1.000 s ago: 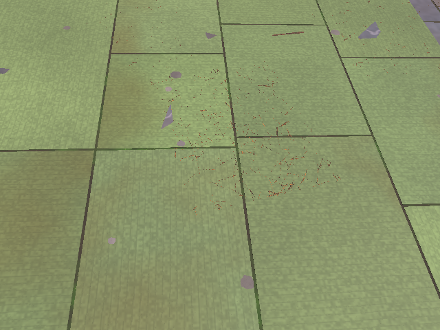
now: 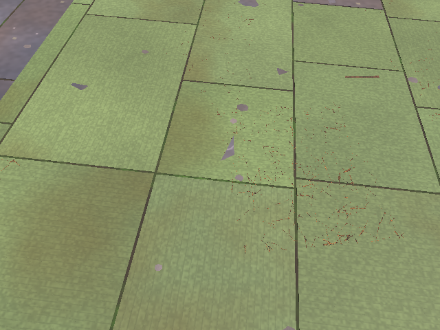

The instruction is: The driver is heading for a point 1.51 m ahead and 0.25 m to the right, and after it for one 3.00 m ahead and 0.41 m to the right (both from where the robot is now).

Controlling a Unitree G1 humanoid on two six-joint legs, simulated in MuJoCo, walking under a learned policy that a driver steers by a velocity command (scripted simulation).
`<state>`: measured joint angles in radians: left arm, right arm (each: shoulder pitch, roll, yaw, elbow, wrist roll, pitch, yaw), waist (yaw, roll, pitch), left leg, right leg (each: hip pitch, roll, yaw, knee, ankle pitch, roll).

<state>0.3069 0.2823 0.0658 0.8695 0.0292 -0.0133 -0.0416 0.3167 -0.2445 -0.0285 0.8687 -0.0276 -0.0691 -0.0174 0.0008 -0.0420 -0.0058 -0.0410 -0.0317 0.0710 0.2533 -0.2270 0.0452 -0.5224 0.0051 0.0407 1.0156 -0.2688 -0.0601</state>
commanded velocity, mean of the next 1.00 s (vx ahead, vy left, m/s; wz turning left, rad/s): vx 0.49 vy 0.00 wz -0.31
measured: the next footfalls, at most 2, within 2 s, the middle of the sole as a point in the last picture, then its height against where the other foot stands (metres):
right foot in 0.30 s outside the picture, level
left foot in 0.86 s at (252, 291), level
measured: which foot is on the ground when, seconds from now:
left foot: down 0.00-0.30, up 0.32-0.84, down 0.86-1.00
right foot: up 0.00-0.28, down 0.30-0.88, up 0.90-1.00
